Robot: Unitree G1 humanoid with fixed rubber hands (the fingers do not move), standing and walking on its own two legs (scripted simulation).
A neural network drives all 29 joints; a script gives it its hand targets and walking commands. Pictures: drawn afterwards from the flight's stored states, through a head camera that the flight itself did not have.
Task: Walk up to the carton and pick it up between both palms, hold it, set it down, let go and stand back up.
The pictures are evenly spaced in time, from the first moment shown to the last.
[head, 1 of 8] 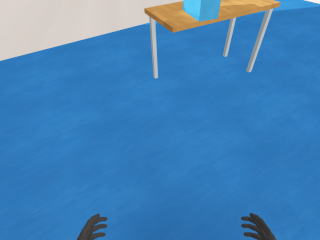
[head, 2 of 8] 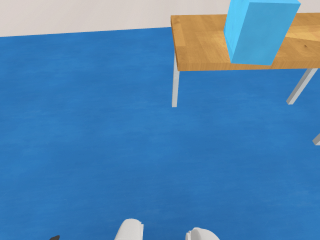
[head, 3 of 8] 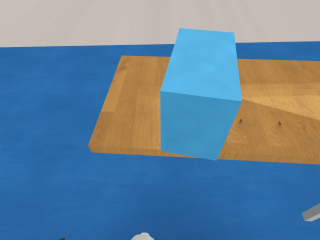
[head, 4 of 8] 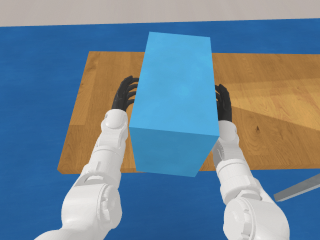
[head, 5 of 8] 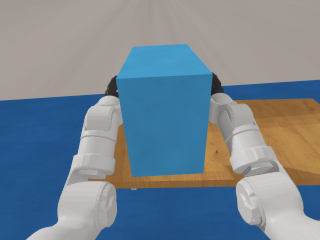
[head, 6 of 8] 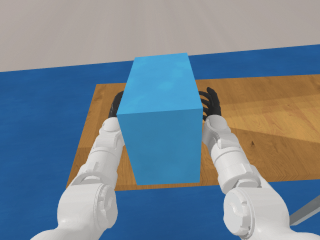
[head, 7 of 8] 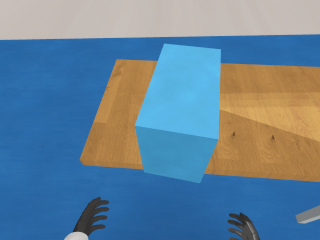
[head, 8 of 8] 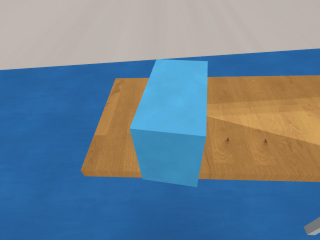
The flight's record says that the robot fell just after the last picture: no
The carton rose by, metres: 0.18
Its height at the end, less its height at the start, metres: +0.00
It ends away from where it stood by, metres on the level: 0.03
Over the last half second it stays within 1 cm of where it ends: yes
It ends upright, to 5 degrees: yes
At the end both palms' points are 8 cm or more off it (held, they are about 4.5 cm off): yes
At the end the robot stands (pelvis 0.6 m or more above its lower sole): yes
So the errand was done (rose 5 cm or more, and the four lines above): yes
